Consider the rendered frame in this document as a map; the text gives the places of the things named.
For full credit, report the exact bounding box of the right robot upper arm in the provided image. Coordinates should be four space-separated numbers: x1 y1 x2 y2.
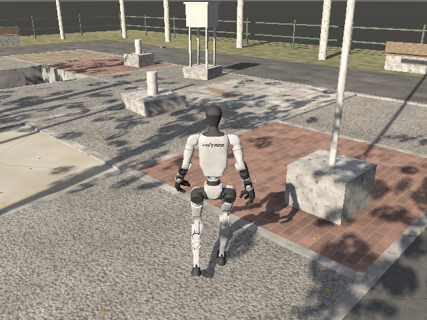
228 134 246 171

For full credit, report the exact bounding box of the robot left hand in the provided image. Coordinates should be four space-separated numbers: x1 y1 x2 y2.
175 180 190 193

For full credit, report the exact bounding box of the robot left forearm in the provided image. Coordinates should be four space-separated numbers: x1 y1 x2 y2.
175 160 188 183

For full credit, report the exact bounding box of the robot right forearm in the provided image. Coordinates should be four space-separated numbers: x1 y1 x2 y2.
240 162 254 191

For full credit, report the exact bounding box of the humanoid robot torso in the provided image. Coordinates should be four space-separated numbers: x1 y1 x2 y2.
198 131 229 200

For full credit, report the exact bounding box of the left robot upper arm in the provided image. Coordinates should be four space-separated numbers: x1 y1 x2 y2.
181 134 199 170

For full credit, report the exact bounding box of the robot left foot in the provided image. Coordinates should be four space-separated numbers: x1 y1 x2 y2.
191 265 201 276

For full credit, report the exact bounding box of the robot right hand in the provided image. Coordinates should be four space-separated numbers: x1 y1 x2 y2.
240 188 255 205

